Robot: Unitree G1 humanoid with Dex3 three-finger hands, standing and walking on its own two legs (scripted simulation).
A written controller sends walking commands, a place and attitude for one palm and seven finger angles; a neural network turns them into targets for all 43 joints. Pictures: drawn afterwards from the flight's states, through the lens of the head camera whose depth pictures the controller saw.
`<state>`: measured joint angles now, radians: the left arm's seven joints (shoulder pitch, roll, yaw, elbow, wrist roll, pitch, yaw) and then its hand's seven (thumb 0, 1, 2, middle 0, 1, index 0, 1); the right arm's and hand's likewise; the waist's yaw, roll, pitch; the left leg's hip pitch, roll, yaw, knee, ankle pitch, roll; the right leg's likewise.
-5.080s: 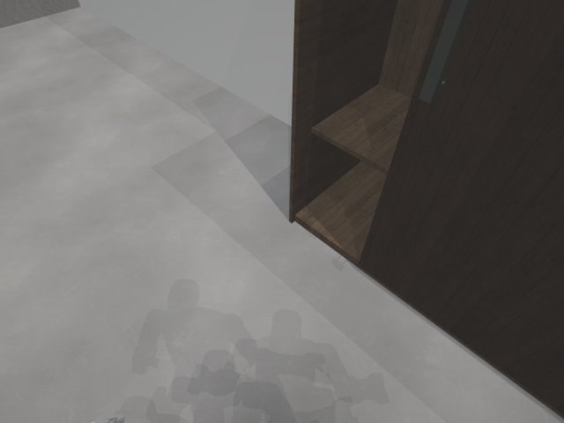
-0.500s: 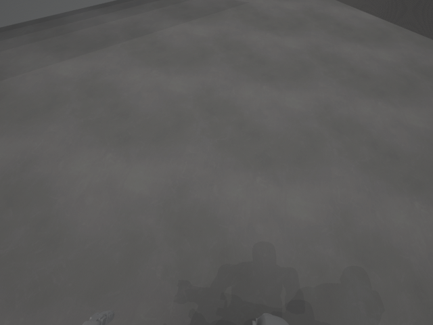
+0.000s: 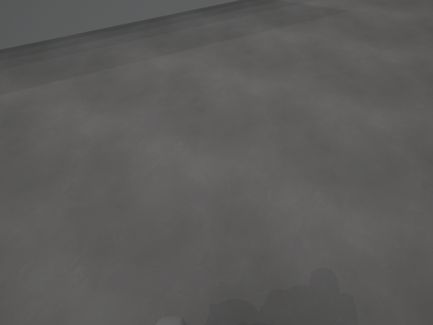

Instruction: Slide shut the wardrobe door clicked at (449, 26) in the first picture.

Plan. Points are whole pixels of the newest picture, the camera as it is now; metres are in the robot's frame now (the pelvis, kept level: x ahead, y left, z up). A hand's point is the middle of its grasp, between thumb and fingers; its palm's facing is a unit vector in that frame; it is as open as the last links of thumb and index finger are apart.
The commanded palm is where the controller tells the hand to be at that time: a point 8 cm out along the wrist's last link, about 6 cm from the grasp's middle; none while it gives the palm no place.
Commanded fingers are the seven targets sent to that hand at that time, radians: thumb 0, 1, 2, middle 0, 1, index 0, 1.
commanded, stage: walk to a spot facing it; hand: right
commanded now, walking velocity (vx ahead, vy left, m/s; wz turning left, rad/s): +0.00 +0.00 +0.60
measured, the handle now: out of the picture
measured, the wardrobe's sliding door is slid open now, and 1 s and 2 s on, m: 0.36 0.36 0.36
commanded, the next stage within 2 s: turn to face it in 1.32 s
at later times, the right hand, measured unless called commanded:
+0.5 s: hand out of the picture +0.12 -0.09 -0.15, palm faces -0.23 +0.94 -0.25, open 7.4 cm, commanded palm none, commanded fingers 0.00 -0.90 -0.90 0.20 0.30 0.20 0.30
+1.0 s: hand (296, 287) +0.24 -0.16 -0.18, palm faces -0.44 +0.88 -0.20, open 7.4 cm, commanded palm none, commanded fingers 0.00 -0.90 -0.90 0.20 0.30 0.20 0.30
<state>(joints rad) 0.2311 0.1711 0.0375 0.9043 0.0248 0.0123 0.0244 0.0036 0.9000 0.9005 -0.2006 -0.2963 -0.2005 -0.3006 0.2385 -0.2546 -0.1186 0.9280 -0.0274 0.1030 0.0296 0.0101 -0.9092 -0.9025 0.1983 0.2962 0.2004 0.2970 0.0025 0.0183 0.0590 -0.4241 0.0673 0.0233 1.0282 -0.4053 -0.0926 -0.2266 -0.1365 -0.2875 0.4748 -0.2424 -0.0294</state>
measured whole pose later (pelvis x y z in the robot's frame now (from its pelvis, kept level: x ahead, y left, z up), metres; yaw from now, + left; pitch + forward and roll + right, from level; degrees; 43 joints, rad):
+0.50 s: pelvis -0.01 +0.07 +0.00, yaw +16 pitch +0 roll -2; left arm 0.20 0.25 0.07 0.94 0.04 0.06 0.00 0.01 0.91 0.90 -0.20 -0.30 -0.20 -0.30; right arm 0.24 -0.16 -0.05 0.93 -0.01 -0.01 0.01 0.01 -0.90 -0.90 0.20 0.30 0.21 0.30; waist 0.01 -0.05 0.03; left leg -0.17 -0.06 -0.02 0.42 -0.25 0.08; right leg -0.52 -0.13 -0.03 1.06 -0.30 0.13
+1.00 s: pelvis +0.13 +0.03 +0.00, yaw +34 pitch -1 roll +2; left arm 0.17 0.17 0.00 0.88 0.02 -0.02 0.02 0.00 0.90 0.90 -0.20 -0.30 -0.20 -0.30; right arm 0.33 -0.25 -0.11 1.01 -0.03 0.05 0.03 0.01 -0.91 -0.90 0.20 0.30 0.20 0.30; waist -0.05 0.04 0.05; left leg -0.46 0.01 0.01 1.15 -0.39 -0.04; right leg -0.21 -0.07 -0.18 0.49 -0.27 -0.04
